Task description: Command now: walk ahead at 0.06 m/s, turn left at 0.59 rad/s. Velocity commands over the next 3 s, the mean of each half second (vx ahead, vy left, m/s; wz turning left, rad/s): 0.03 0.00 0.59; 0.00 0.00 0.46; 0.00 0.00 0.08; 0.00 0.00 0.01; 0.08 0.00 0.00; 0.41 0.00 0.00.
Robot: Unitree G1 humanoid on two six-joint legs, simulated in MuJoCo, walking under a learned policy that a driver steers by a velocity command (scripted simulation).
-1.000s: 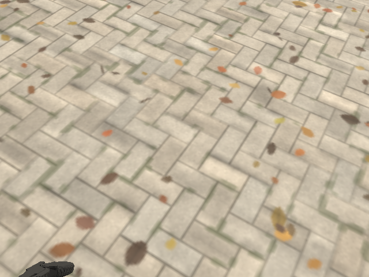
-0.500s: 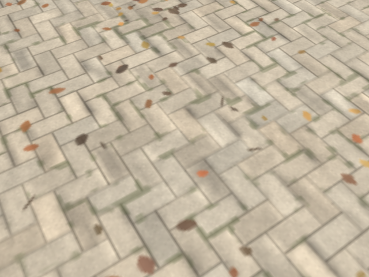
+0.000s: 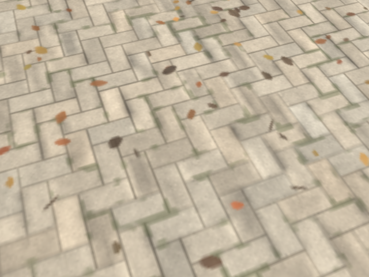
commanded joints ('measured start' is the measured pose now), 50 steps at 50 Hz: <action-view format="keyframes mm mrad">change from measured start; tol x32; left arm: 1 35 83 25 -55 -5 -9 -2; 50 56 142 51 -100 31 -24 -25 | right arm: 1 -43 -158 -46 -81 0 -1 -9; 50 28 -48 9 -5 -12 -13 1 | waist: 1 26 156 -174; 6 63 158 -173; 8 10 -295 -119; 25 27 -171 -130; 28 31 355 -151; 50 -48 -161 -132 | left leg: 1 83 230 -288 -130 -17 159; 12 -257 55 -10 759 -333 -139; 26 231 94 173 -67 -13 -37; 28 466 485 -391 -95 534 229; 50 67 70 -62 93 -243 -42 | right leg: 1 125 33 -14 -86 19 -4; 9 405 -408 405 -570 462 -375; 23 487 -291 -59 -503 474 -282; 30 -119 -23 -55 325 -296 -17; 46 243 18 -80 -253 -24 -33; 50 424 -226 150 -498 468 -223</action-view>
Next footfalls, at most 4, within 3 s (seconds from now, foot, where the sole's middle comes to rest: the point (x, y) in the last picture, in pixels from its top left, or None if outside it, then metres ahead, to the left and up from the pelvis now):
0.12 right None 0.10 -0.15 -0.77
0.54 left None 0.02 0.12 -0.77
0.96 right None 0.13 -0.09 -0.77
2.64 left None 0.10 0.19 -0.77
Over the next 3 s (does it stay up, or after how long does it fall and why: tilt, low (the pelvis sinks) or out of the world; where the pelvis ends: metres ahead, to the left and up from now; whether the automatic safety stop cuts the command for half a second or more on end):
stays up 0.22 0.15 0.01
